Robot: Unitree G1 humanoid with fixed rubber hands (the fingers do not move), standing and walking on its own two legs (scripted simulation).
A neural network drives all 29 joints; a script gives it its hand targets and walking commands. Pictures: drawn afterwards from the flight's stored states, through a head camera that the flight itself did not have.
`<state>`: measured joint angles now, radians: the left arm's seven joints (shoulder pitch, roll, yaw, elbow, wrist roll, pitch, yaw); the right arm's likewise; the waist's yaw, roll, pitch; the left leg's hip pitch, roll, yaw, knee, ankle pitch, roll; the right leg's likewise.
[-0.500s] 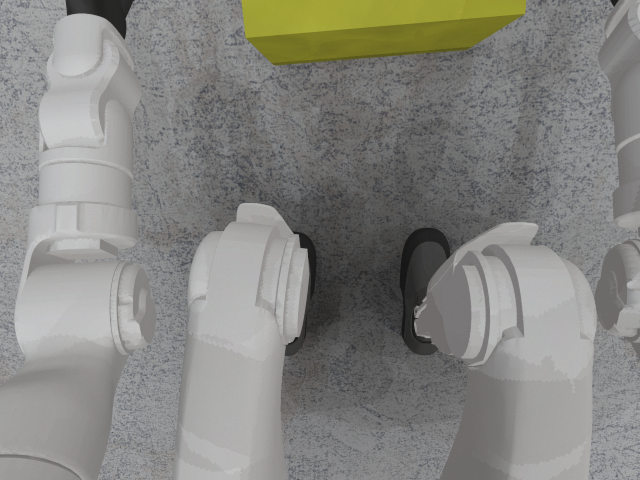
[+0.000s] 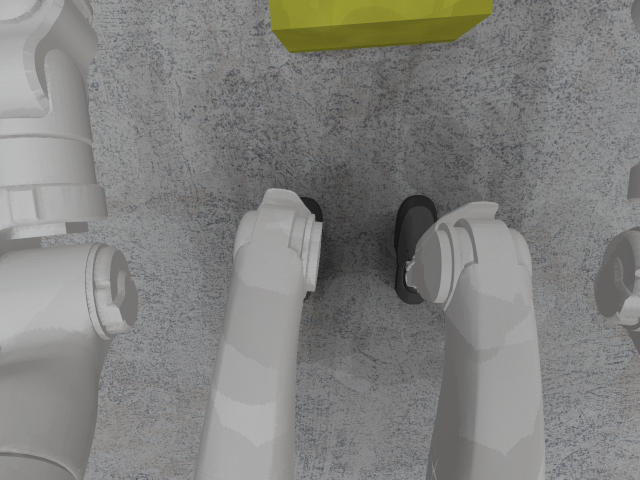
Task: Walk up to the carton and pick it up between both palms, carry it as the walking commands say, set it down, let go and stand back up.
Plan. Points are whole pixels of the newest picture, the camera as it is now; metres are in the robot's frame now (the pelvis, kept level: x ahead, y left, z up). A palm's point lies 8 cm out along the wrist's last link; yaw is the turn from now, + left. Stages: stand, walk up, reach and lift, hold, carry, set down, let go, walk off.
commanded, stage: set down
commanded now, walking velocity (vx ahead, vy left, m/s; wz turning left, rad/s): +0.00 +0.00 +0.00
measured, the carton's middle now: out of the picture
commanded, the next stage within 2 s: let go in 0.60 s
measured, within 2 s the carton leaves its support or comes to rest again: neither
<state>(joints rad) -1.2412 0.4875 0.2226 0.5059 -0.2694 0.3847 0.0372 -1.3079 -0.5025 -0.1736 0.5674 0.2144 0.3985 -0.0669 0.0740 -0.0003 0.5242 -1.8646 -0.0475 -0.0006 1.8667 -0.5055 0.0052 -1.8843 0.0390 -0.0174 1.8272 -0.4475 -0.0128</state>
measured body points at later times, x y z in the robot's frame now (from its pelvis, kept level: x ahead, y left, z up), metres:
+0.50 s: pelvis +0.01 +0.00 +0.13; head +0.36 +0.01 +0.39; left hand +0.54 +0.28 +0.03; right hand +0.58 -0.19 +0.02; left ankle +0.13 +0.11 -0.44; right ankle +0.15 -0.11 -0.44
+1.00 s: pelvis +0.05 +0.00 +0.20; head +0.36 +0.00 +0.51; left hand +0.46 +0.26 +0.08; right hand +0.48 -0.21 +0.07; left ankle +0.13 +0.11 -0.44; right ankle +0.15 -0.11 -0.44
